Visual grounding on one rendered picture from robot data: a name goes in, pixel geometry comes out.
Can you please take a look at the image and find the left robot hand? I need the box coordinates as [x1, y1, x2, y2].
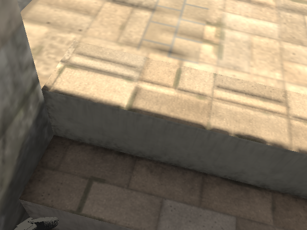
[14, 217, 59, 230]

